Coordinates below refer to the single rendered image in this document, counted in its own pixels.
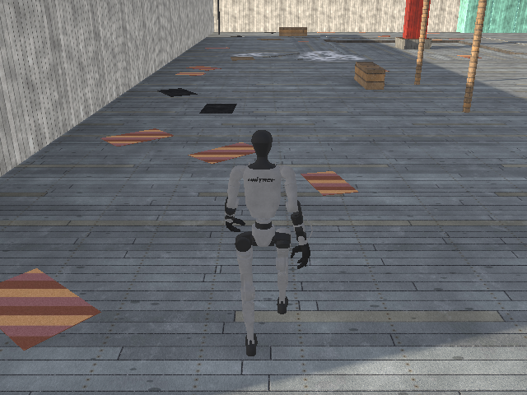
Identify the left robot hand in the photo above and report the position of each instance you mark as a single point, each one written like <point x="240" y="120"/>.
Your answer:
<point x="231" y="227"/>

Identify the right robot upper arm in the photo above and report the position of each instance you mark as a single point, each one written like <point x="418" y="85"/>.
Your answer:
<point x="289" y="175"/>

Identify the robot right forearm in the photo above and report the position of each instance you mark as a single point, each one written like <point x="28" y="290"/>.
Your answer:
<point x="298" y="224"/>

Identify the right robot hand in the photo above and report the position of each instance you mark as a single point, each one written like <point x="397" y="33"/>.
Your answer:
<point x="305" y="249"/>

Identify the left robot upper arm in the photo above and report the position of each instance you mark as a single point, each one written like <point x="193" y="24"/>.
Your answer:
<point x="234" y="185"/>

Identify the robot left forearm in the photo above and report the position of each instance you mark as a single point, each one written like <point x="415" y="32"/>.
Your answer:
<point x="230" y="213"/>

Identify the right robot thigh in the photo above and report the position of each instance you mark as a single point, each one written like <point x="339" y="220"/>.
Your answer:
<point x="282" y="239"/>

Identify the robot left foot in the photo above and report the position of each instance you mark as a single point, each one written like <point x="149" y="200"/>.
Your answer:
<point x="251" y="348"/>

